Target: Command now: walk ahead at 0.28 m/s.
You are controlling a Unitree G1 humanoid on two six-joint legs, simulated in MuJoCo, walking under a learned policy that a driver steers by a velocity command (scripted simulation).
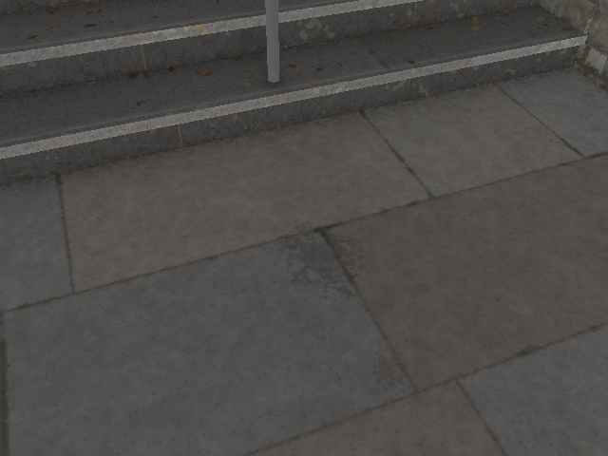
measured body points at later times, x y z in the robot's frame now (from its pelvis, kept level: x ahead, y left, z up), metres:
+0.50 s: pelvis +0.16 -0.08 +0.03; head +0.15 -0.11 +0.48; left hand +0.16 +0.17 -0.08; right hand +0.30 -0.33 -0.09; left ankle +0.16 +0.06 -0.60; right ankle +0.13 -0.15 -0.71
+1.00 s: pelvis +0.34 -0.04 +0.02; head +0.38 -0.02 +0.46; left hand +0.38 +0.24 -0.10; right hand +0.53 -0.26 -0.10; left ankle +0.41 +0.00 -0.71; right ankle +0.36 -0.20 -0.62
